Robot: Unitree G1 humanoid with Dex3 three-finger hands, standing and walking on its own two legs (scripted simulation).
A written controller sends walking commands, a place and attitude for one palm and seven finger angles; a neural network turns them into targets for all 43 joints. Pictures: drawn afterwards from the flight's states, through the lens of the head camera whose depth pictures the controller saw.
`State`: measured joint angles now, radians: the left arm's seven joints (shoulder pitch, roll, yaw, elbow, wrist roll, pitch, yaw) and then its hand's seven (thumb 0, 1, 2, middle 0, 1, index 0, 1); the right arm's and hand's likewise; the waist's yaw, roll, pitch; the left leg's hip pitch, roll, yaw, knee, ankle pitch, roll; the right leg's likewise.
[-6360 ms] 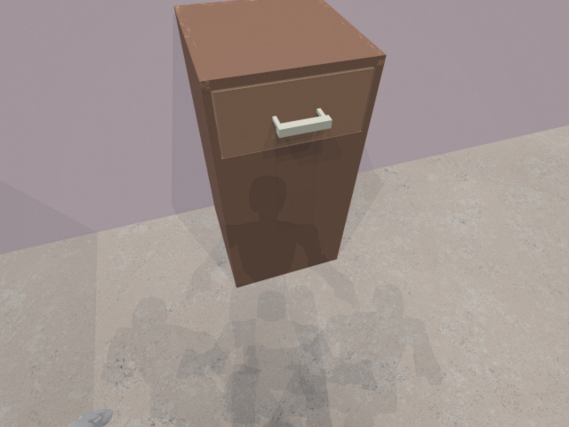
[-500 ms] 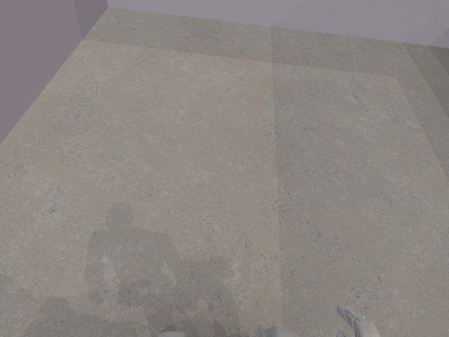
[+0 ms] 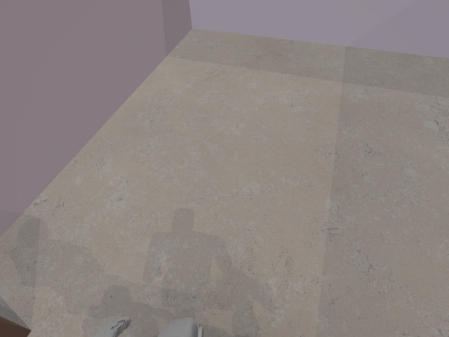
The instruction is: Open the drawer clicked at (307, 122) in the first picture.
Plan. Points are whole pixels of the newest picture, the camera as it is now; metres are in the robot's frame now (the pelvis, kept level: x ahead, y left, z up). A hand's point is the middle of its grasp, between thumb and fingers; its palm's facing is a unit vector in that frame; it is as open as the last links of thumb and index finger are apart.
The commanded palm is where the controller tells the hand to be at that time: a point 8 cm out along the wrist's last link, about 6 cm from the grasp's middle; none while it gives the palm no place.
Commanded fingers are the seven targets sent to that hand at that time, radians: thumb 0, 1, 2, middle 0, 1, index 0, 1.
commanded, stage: turn to face it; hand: left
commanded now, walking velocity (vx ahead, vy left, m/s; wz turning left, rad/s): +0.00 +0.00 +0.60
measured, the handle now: out of the picture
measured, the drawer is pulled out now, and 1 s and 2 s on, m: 0.00 0.00 0.00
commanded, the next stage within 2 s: take the last steps up to it in 1.90 s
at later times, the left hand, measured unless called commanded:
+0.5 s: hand out of the picture +0.01 +0.29 -0.16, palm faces +0.31 -0.92 -0.25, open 7.4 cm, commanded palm none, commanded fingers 0.00 0.90 0.90 -0.20 -0.30 -0.20 -0.30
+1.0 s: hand out of the picture -0.08 +0.22 -0.16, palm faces +0.57 -0.78 -0.25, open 7.4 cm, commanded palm none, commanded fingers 0.00 0.90 0.90 -0.20 -0.30 -0.20 -0.30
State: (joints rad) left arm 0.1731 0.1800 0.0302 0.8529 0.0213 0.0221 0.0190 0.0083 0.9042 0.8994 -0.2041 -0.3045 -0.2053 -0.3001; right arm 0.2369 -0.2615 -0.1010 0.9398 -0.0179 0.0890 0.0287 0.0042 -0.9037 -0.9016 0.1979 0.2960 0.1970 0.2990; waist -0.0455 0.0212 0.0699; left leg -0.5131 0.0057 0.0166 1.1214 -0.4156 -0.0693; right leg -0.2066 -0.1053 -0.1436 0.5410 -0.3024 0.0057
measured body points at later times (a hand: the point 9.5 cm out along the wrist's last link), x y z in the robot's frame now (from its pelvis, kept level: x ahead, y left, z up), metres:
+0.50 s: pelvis -0.02 +0.05 +0.00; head +0.01 +0.09 +0.45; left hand -0.01 +0.34 -0.14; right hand +0.14 -0.17 -0.12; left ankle +0.00 +0.14 -0.74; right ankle +0.02 -0.12 -0.67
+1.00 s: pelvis -0.02 +0.02 +0.00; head +0.01 +0.04 +0.45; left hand -0.11 +0.26 -0.14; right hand +0.18 -0.17 -0.15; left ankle -0.10 +0.14 -0.69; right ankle +0.03 -0.10 -0.74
